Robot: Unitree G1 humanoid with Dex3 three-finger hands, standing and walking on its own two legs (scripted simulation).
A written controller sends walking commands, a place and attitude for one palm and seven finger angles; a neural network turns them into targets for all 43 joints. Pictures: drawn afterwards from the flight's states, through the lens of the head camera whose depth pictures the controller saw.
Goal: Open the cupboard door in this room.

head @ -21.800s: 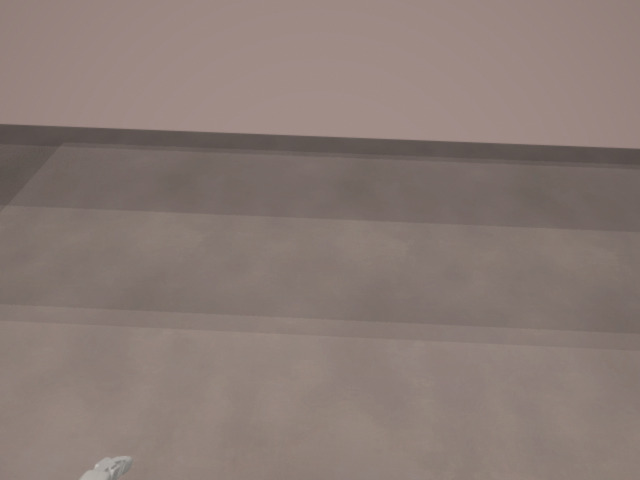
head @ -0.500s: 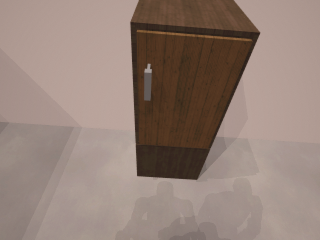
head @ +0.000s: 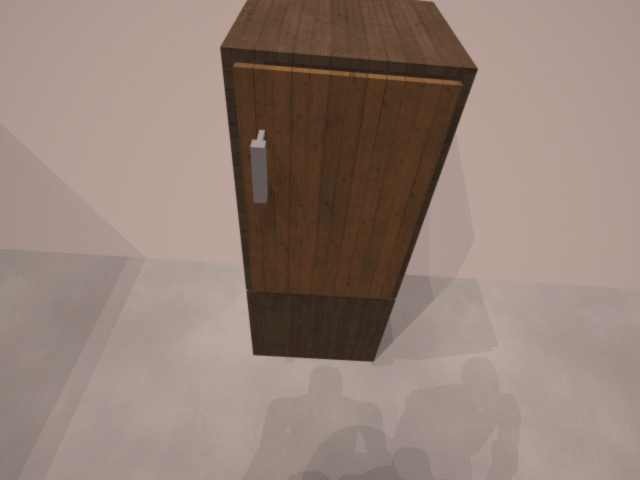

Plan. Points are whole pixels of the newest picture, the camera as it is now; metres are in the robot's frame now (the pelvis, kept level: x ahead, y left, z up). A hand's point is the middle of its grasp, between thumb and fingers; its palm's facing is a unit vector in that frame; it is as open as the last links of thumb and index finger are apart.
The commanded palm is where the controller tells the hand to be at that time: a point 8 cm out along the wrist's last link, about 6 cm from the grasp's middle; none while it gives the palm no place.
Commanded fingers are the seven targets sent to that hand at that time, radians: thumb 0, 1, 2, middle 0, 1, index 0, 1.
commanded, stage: shuffle to correct the standing spot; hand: left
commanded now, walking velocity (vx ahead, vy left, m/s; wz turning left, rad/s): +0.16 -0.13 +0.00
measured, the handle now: (261, 166) +0.63 +0.15 +0.05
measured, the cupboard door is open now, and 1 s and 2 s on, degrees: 0 0 0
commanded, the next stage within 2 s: come to a stop and stand still in 0.32 s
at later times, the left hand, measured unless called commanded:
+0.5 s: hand out of the picture +0.13 +0.12 -0.17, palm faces -0.05 -0.98 -0.17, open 7.4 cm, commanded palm none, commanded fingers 0.00 0.90 0.90 -0.20 -0.30 -0.20 -0.30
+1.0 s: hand out of the picture +0.10 +0.11 -0.19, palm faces +0.12 -0.97 -0.20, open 7.4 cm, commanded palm none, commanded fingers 0.00 0.90 0.90 -0.20 -0.30 -0.20 -0.30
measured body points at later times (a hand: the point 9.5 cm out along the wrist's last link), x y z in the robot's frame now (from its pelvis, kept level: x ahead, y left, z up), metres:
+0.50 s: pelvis +0.07 -0.06 +0.00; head +0.10 -0.05 +0.45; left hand +0.13 +0.17 -0.16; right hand -0.01 -0.26 -0.15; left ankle +0.04 +0.08 -0.74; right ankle +0.14 -0.22 -0.71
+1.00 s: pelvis +0.05 -0.09 -0.01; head +0.05 -0.07 +0.43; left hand +0.09 +0.16 -0.17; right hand +0.13 -0.33 -0.15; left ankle +0.05 +0.02 -0.74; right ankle +0.14 -0.21 -0.73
